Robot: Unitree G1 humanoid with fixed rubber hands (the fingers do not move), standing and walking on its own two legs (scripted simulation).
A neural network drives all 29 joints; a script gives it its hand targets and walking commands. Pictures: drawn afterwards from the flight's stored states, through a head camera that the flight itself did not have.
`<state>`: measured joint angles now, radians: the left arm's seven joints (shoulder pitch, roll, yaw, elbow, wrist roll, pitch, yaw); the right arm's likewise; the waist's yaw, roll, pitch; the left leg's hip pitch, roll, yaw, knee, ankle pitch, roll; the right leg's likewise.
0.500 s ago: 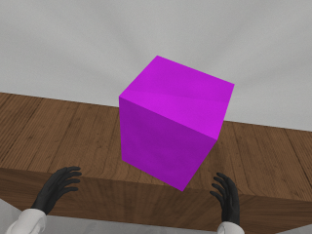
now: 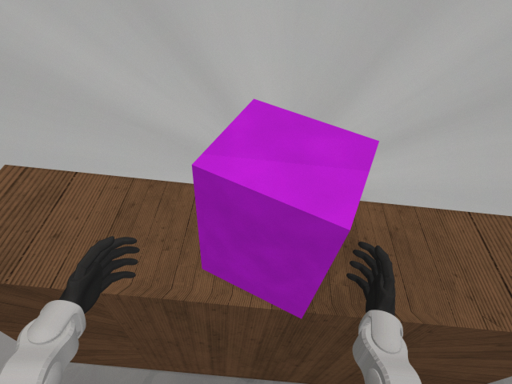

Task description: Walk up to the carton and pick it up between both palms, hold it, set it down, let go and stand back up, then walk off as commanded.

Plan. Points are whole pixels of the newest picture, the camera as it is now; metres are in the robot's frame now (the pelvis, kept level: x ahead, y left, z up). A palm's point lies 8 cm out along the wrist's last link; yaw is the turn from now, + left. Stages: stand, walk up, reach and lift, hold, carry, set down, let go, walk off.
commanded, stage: reach and lift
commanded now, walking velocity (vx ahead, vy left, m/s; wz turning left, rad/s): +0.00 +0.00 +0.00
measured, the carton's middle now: (278, 213) +0.42 -0.04 +0.02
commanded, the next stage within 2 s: none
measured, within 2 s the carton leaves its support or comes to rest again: neither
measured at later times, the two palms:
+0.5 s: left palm (119, 220) +0.33 +0.20 +0.10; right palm (404, 265) +0.28 -0.21 +0.08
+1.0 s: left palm (145, 167) +0.40 +0.17 +0.14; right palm (417, 222) +0.33 -0.22 +0.13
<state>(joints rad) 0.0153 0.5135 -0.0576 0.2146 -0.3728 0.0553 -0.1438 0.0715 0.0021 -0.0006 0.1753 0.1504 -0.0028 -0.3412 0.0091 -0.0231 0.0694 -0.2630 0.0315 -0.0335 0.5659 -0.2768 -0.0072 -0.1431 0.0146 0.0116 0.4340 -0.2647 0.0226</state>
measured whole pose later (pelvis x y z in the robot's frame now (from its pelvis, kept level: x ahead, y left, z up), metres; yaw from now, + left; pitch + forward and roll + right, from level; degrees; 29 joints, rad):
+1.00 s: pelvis -0.02 -0.01 +0.00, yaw +0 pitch -1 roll -1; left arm -0.65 0.50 -0.05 0.54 -0.34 0.34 -0.14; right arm -0.51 -0.06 -0.12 0.34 0.21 0.39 -0.35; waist -0.13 -0.04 0.04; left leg -0.26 0.03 -0.03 0.48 -0.21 -0.01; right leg -0.17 0.01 0.01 0.41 -0.22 0.02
